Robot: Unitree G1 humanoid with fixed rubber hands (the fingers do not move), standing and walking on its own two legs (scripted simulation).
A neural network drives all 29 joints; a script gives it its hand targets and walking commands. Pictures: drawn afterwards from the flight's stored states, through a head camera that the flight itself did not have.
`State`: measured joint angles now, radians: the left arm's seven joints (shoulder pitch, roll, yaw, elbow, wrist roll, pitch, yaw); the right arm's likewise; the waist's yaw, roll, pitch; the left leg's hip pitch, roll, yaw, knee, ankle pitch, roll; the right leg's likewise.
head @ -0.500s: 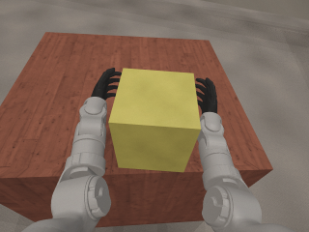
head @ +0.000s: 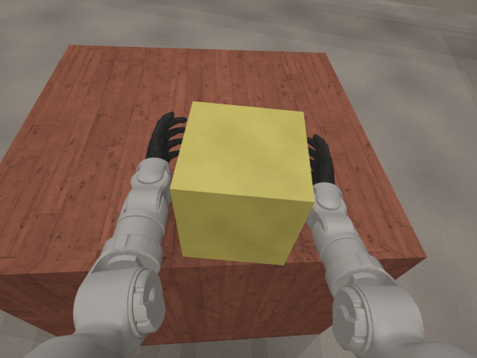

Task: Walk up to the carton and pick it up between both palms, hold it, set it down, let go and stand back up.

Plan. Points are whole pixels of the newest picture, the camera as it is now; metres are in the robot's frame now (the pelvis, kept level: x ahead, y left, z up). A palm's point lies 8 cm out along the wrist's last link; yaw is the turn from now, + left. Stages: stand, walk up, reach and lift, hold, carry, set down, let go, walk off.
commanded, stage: set down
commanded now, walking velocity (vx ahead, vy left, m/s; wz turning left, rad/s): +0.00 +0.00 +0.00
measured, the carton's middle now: (240, 187) +0.38 -0.03 +0.06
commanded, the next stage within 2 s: none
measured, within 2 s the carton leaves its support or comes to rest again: neither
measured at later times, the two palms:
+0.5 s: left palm (143, 169) +0.39 +0.13 +0.11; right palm (333, 186) +0.34 -0.18 +0.10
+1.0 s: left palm (114, 202) +0.33 +0.17 +0.10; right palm (349, 215) +0.28 -0.18 +0.10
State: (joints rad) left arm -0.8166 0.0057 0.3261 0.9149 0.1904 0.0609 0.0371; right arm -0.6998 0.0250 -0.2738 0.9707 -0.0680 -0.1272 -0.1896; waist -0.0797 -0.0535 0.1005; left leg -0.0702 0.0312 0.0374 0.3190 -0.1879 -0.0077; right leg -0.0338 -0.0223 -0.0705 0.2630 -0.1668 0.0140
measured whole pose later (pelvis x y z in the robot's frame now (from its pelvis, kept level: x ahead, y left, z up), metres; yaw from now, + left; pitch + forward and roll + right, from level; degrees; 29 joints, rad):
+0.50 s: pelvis -0.03 +0.00 +0.00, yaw -1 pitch -3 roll -1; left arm -0.78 0.10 0.22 0.96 0.02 0.06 0.02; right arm -0.68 -0.07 -0.03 0.96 0.17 -0.09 -0.26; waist -0.07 -0.03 0.03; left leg -0.13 0.04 0.04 0.37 -0.18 -0.01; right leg -0.09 -0.01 -0.06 0.30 -0.14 0.01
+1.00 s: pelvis -0.05 +0.00 +0.00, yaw -1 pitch -5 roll -1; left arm -0.50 0.12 0.20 0.53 -0.02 0.24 -0.01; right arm -0.40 -0.08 -0.01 0.51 0.19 0.06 -0.26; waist -0.06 -0.03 0.03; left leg -0.13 0.04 0.04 0.37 -0.15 -0.01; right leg -0.09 -0.01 -0.06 0.30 -0.12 0.01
